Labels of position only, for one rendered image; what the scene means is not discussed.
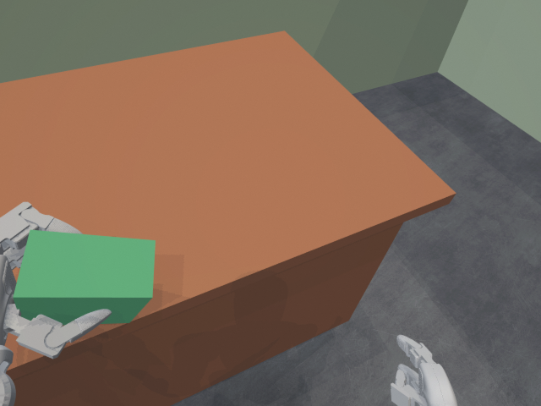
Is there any left robot hand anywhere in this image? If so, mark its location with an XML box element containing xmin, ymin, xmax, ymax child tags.
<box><xmin>0</xmin><ymin>202</ymin><xmax>112</xmax><ymax>359</ymax></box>

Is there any sponge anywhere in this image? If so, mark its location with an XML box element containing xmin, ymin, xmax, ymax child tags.
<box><xmin>13</xmin><ymin>230</ymin><xmax>156</xmax><ymax>326</ymax></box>

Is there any table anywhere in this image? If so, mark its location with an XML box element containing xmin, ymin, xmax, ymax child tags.
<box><xmin>0</xmin><ymin>31</ymin><xmax>456</xmax><ymax>406</ymax></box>

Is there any right robot hand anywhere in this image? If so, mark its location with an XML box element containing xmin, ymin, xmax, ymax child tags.
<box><xmin>391</xmin><ymin>335</ymin><xmax>457</xmax><ymax>406</ymax></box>

